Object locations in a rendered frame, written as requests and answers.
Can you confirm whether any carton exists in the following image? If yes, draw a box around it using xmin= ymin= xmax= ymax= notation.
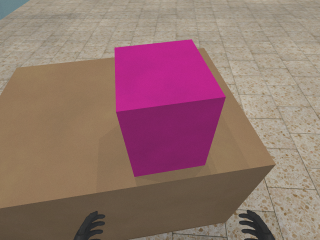
xmin=114 ymin=39 xmax=226 ymax=177

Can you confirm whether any robot right hand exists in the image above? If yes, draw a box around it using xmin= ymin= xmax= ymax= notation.
xmin=238 ymin=210 xmax=275 ymax=240

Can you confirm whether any pedestal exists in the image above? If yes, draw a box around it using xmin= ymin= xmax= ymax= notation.
xmin=0 ymin=48 xmax=276 ymax=240

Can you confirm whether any robot left hand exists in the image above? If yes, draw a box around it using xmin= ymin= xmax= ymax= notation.
xmin=73 ymin=211 xmax=105 ymax=240

